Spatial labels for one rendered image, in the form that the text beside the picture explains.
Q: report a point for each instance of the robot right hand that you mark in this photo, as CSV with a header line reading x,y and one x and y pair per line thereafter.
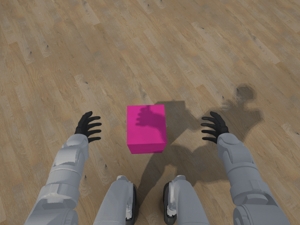
x,y
219,127

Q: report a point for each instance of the right robot upper arm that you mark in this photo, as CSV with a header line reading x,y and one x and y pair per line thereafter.
x,y
255,214

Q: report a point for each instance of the robot right shin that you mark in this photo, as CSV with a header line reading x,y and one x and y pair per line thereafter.
x,y
171,209

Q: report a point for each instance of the left robot upper arm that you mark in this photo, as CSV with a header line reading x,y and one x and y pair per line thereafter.
x,y
66,216

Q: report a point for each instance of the robot right forearm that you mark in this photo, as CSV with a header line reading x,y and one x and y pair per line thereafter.
x,y
247,186

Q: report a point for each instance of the robot left shin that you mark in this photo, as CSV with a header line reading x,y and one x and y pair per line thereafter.
x,y
129,208

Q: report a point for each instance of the robot left forearm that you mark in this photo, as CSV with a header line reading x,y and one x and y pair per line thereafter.
x,y
61,189

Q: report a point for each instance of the robot shin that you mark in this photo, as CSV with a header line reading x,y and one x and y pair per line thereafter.
x,y
171,209
129,208

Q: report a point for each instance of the robot left hand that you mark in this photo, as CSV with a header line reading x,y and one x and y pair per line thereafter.
x,y
84,126

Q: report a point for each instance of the carton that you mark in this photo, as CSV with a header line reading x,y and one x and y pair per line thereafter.
x,y
146,129

